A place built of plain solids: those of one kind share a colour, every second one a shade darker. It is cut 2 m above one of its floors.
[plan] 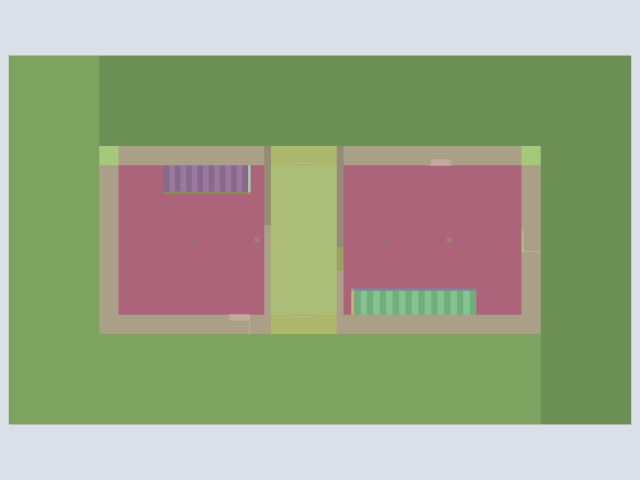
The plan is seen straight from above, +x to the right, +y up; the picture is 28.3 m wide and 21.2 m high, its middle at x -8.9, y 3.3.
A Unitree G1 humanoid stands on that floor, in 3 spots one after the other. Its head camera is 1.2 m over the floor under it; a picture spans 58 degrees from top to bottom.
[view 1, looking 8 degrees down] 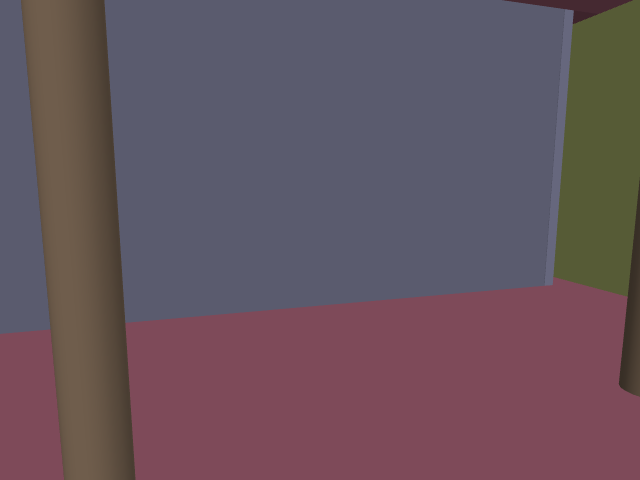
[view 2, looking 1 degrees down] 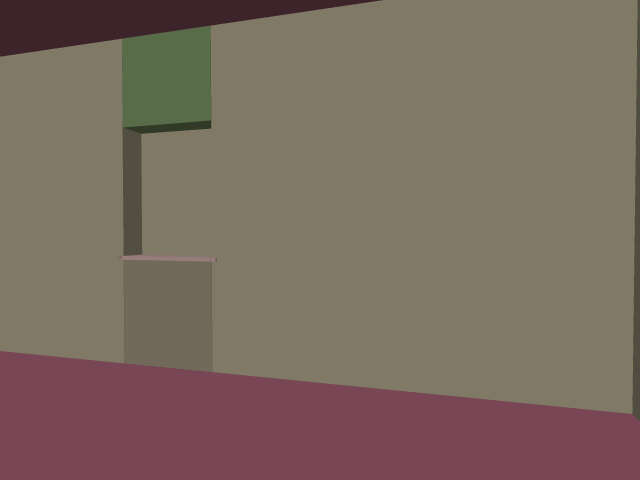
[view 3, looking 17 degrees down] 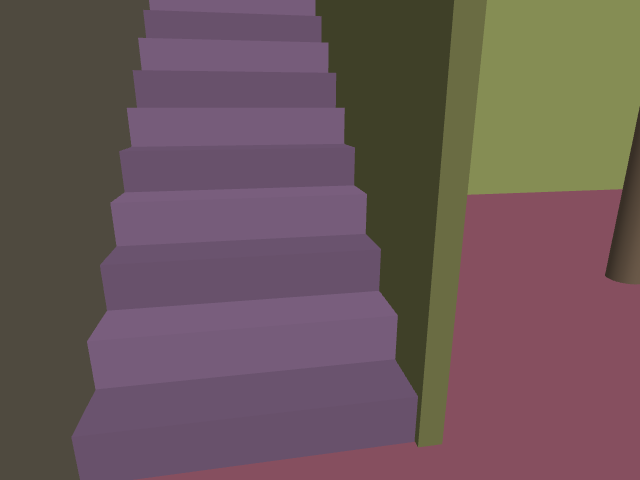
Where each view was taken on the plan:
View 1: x -3.56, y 5.00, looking -107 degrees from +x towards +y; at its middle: wall_main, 4.06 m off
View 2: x -1.20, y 3.30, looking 106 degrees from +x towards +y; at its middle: wall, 3.43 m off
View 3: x -17.05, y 6.02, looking -10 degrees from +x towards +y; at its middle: step_steep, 2.05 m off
